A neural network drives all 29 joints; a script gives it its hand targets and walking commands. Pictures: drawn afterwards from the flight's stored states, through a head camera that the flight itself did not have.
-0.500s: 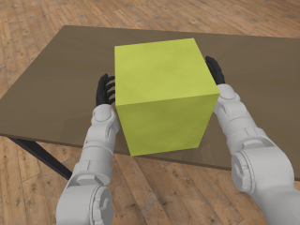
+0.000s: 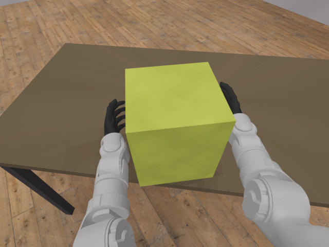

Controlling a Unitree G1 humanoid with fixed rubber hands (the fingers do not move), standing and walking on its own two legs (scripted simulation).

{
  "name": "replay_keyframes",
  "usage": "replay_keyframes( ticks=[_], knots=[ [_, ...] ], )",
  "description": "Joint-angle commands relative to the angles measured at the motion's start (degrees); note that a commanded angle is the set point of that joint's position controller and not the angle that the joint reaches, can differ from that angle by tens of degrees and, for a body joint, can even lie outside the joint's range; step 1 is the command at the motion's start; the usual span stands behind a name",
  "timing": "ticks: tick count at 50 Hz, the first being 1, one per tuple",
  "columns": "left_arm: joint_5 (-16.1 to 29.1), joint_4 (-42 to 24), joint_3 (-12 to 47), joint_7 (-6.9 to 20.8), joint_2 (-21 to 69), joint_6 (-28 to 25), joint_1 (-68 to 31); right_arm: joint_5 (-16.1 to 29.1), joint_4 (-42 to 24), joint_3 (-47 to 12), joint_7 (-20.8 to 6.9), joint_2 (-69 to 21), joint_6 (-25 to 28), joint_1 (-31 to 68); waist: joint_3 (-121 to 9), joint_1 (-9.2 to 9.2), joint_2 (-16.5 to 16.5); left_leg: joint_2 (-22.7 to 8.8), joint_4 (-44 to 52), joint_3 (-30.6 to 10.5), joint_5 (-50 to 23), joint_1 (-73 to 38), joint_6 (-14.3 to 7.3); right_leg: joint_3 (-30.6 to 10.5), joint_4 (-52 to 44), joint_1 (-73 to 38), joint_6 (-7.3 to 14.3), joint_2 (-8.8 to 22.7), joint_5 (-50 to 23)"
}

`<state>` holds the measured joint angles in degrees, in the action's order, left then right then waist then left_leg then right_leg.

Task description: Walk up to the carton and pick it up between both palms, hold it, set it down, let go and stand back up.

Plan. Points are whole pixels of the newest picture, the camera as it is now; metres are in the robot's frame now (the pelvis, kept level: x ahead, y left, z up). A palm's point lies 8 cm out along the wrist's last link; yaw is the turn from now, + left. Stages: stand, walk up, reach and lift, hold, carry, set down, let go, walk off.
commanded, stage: reach and lift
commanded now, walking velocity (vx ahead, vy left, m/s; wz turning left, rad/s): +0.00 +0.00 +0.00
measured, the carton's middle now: (172, 127) +0.42 +0.04 +0.06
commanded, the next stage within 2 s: none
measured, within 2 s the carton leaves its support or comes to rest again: leaves its support in 0.36 s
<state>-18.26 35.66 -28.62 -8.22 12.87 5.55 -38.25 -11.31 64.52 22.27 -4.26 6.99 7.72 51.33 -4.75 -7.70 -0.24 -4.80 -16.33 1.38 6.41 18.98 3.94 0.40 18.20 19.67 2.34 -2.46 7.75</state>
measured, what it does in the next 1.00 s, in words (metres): stands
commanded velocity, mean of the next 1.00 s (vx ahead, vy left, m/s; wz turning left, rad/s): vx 0.00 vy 0.00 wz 0.00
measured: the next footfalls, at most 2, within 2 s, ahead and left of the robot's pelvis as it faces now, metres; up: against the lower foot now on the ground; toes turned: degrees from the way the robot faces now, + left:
none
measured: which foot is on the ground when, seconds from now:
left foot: down 0.00-1.00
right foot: down 0.00-1.00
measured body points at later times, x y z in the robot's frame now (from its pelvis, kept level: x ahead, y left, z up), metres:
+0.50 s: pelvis -0.01 +0.00 +0.00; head +0.02 +0.00 +0.45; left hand +0.37 +0.19 +0.09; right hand +0.46 -0.10 +0.11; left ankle +0.01 +0.16 -0.75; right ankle +0.00 -0.09 -0.75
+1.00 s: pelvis -0.02 -0.01 +0.00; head -0.02 +0.01 +0.45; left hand +0.37 +0.18 +0.11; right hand +0.44 -0.11 +0.15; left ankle +0.01 +0.16 -0.75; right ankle +0.00 -0.09 -0.75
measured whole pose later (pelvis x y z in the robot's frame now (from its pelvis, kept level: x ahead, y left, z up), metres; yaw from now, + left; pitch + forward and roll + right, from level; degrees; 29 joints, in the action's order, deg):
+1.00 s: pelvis -0.02 -0.01 +0.00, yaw +1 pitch +5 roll +0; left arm -13.6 37.0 -23.0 -8.6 7.2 12.6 -40.1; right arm -5.4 66.4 17.3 0.2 6.6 6.3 52.6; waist -6.0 -4.7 -3.1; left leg -5.4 -16.4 0.9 5.4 15.5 4.5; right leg 3.1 18.3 15.5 3.1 -2.4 7.5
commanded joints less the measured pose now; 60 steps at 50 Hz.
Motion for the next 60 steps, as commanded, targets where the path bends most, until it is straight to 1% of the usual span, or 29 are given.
replay_keyframes(
  ticks=[1, 4, 5, 6, 8, 10, 11, 12, 13, 17, 18, 19, 25, 26, 28, 30, 32, 33, 36, 37, 39, 42, 44, 47, 51, 53, 55, 58, 60],
  knots=[
    [0.35, -3.17, 17.05, 3.99, 17.62, -0.92, -29.78, 0.35, -4.14, -13.42, -6.76, -22.47, 3.44, 33.26, -30.61, -3.22, -5.18, 4.46, -1.56, 6.71, -19.44, -7.88, -3.32, 3.52, 2.45, -24.25, -4.03, 0.54, -27.27],
    [2.57, -5.44, 21.73, 3.48, 20.49, -1.05, -32.04, 0.17, -8.59, -13.2, -6.29, -22.45, 4.74, 36.16, -36.9, -0.68, -4.18, 3.77, -2.6, 5.9, -20.04, -10.98, -2.5, 4.9, 2.15, -19.93, -3.55, -0.49, -26.7],
    [0.82, -3.99, 19.03, 3.51, 18.38, -0.7, -30.83, 0.68, -4.49, -12.82, -6.52, -22.38, 4.18, 33.81, -35.41, -2.16, -4.76, 3.95, -2.91, 6.29, -21.22, -11.57, -2.68, 4.29, 2.32, -19.81, -3.85, -0.37, -26.87],
    [1.95, -7.06, 22.42, 3.05, 20.39, -1.22, -33.49, 0.82, -4.18, -12.57, -6.76, -21.85, 4.46, 34.53, -36.18, -0.25, -1.74, 3.48, -3.34, 5.45, -23.92, -14.34, -1.43, 5.47, 2.06, -17.07, -3.27, -0.95, -25.21],
    [3.27, -6.72, 23.26, 2.75, 20.35, -0.92, -34.37, 1.18, -4.57, -12.86, -6.51, -21.73, 4.81, 34.96, -36.14, -0.76, -1.97, 3.09, -4.33, 5.3, -24.95, -16.33, -1.24, 5.4, 1.0, -14.66, -2.82, -1.33, -22.3],
    [3.51, -6.47, 24.87, 2.75, 22.15, -1.08, -32.3, 2.75, -8.49, -15.67, -6.18, -23.52, 6.92, 36.46, -38.75, -1.15, -1.51, 3.2, -5.72, 5.26, -27.12, -15.16, -1.02, 4.61, 1.51, -16.63, -3.09, -0.58, -26.89],
    [3.85, -6.37, 23.77, 2.86, 20.74, -1.07, -33.92, 2.74, -5.05, -14.73, -6.2, -22.35, 6.42, 36.82, -35.73, -1.09, -2.06, 3.63, -4.58, 5.42, -24.85, -14.98, -1.57, 4.84, 1.06, -16.55, -3.37, -0.16, -25.35],
    [4.76, -9.86, 27.29, 2.54, 22.91, -1.84, -37.06, 3.39, -10.14, -16.61, -6.1, -22.68, 8.31, 40.27, -42.5, -1.31, -1.69, 3.26, -5.8, 5.05, -27.31, -15.1, -0.92, 5.2, 1.85, -17.17, -3.21, -0.5, -28.33],
    [4.62, -9.92, 27.46, 2.07, 23.9, -2.08, -35.24, 3.69, -10.36, -17.81, -5.81, -22.93, 8.8, 39.68, -43.57, -1.01, -4.0, 3.14, -6.07, 4.53, -30.26, -17.35, -1.09, 5.61, 2.14, -16.75, -3.21, -1.25, -30.89],
    [4.72, -9.25, 27.76, 2.56, 23.68, -2.16, -37.49, 3.37, -8.76, -17.3, -5.34, -21.81, 9.79, 39.63, -40.81, 1.31, -3.85, 2.73, -5.02, 4.44, -25.1, -18.01, -1.36, 5.76, 0.29, -15.12, -3.24, -0.37, -25.26],
    [5.2, -10.25, 27.56, 2.3, 22.83, -2.48, -38.13, 4.34, -9.36, -18.59, -5.26, -22.56, 10.31, 40.85, -42.93, -1.12, -3.57, 3.11, -4.9, 5.12, -25.47, -15.79, -1.32, 5.05, 0.92, -16.67, -2.98, -0.55, -26.45],
    [3.82, -10.17, 26.69, 2.38, 21.96, -2.57, -39.93, 2.83, -7.92, -15.72, -5.41, -21.39, 10.08, 41.69, -42.55, 0.84, -2.91, 3.2, -3.88, 5.18, -20.42, -15.07, -1.54, 5.52, 0.58, -16.55, -3.52, 0.23, -24.39],
    [4.72, -6.9, 25.95, 3.33, 22.0, -4.98, -42.25, 0.07, -4.8, -16.01, -5.2, -23.94, 11.32, 41.48, -40.92, 0.56, -5.01, 3.78, -2.16, 6.13, -17.41, -9.41, -2.57, 4.62, 1.56, -21.71, -4.11, 1.08, -26.63],
    [4.37, -6.71, 25.85, 2.91, 21.81, -4.98, -42.73, 1.9, -6.05, -17.75, -5.0, -24.11, 11.42, 42.84, -43.18, -1.15, -4.71, 3.55, -2.27, 6.23, -17.94, -10.29, -2.67, 4.43, 2.04, -20.9, -3.78, 0.51, -27.56],
    [4.7, -5.7, 25.05, 3.29, 20.86, -5.8, -45.24, 1.21, -6.01, -16.75, -4.92, -25.83, 11.7, 43.14, -44.6, -0.43, -6.15, 4.02, -1.43, 6.5, -15.2, -7.4, -3.34, 3.54, 2.58, -24.11, -4.9, 1.1, -29.22],
    [4.44, -3.91, 24.79, 3.9, 20.74, -4.97, -44.72, 0.4, -2.39, -15.06, -4.68, -24.72, 10.32, 41.89, -37.25, 2.02, -6.21, 3.82, -0.22, 5.9, -10.79, -7.5, -3.56, 3.95, 1.47, -23.19, -5.18, 1.71, -22.53],
    [4.26, -2.4, 22.36, 4.66, 18.76, -4.94, -48.02, -1.17, -0.4, -12.79, -4.63, -26.42, 9.42, 42.0, -31.83, 1.17, -7.93, 4.1, 0.91, 6.82, -4.89, -5.45, -4.42, 2.62, 0.32, -22.51, -5.6, 2.14, -14.79],
    [4.32, -5.67, 24.04, 4.22, 20.05, -5.07, -50.47, -1.79, -1.13, -10.64, -5.07, -25.39, 9.66, 43.38, -36.14, 2.93, -4.37, 4.06, 0.79, 6.31, -5.89, -6.15, -3.3, 3.98, 1.03, -21.02, -4.82, 1.61, -12.68],
    [4.17, -4.51, 23.94, 3.92, 19.02, -4.25, -48.54, -0.99, -0.07, -13.43, -5.46, -26.05, 8.86, 42.32, -42.03, 0.05, -4.65, 3.94, -0.4, 6.59, -11.08, -9.26, -3.44, 4.21, 2.1, -22.63, -4.89, 1.13, -19.55],
    [4.4, -4.78, 24.7, 3.58, 19.21, -3.63, -48.79, 0.09, -0.87, -13.32, -5.43, -25.25, 8.59, 42.22, -40.44, 1.06, -1.99, 3.92, -0.6, 6.12, -11.17, -9.44, -2.78, 4.75, 2.06, -22.04, -4.59, 1.0, -19.55],
    [4.89, -4.09, 24.08, 3.54, 19.0, -2.55, -48.17, 1.28, -3.54, -15.11, -5.26, -26.19, 7.75, 43.91, -38.0, 0.2, -3.92, 4.08, -0.54, 6.07, -10.59, -6.72, -3.34, 3.52, 2.03, -24.64, -4.97, 1.64, -21.21],
    [6.2, -6.95, 25.88, 3.92, 19.53, -0.99, -50.63, 2.05, -4.34, -14.14, -4.64, -27.12, 5.78, 43.1, -36.49, 2.39, -1.6, 4.41, -0.43, 6.17, -7.95, -10.04, -2.99, 3.81, 0.81, -23.34, -4.56, 1.25, -15.11],
    [5.0, -5.62, 24.03, 4.25, 16.5, 1.33, -47.54, 3.21, -4.66, -16.0, -4.3, -27.34, 3.67, 41.62, -31.76, 1.2, -2.47, 4.34, 0.08, 6.08, -7.75, -9.42, -3.67, 3.27, 1.02, -24.28, -4.99, 2.04, -18.14],
    [6.93, -10.71, 26.31, 4.56, 17.27, 2.56, -52.27, 4.27, -7.94, -16.19, -3.81, -29.83, 2.0, 41.15, -35.0, 3.02, -2.93, 4.27, 0.24, 5.75, -8.66, -11.14, -3.13, 4.13, 1.13, -24.26, -4.93, 1.74, -18.63],
    [8.02, -11.77, 27.87, 4.84, 17.74, 5.33, -49.35, 7.36, -14.75, -21.21, -3.05, -30.31, 0.94, 42.51, -37.57, 1.97, -2.77, 5.05, -1.21, 5.64, -12.8, -12.95, -3.03, 3.09, 1.92, -27.2, -5.24, 1.69, -26.31],
    [6.71, -15.52, 27.1, 4.46, 16.64, 6.66, -51.31, 8.28, -12.13, -19.96, -3.06, -28.74, 0.08, 44.98, -33.95, 1.92, 0.6, 4.7, -0.63, 4.7, -11.88, -13.09, -2.65, 3.76, 1.38, -25.46, -4.82, 1.42, -21.49],
    [6.57, -11.77, 28.99, 5.39, 18.34, 9.71, -46.42, 8.45, -12.89, -19.73, -2.31, -28.47, -1.69, 41.22, -29.25, 4.25, -0.84, 4.32, 0.01, 4.5, -9.07, -13.67, -2.85, 4.51, 0.3, -24.17, -4.61, 1.05, -19.12],
    [7.82, -15.72, 29.2, 6.17, 17.75, 11.07, -48.84, 10.3, -15.96, -22.43, -2.25, -29.26, -2.35, 42.88, -31.38, 3.51, -1.02, 4.56, -0.19, 4.17, -10.56, -14.85, -3.05, 4.3, 0.57, -24.83, -4.91, 1.27, -20.32],
    [8.05, -15.99, 30.12, 6.45, 18.66, 13.02, -46.68, 12.04, -16.53, -23.17, -1.58, -28.78, -3.84, 41.79, -29.81, 4.87, -1.43, 4.69, -0.61, 2.77, -11.66, -16.52, -2.98, 4.86, 0.42, -24.54, -5.38, 0.99, -20.81]
  ],
)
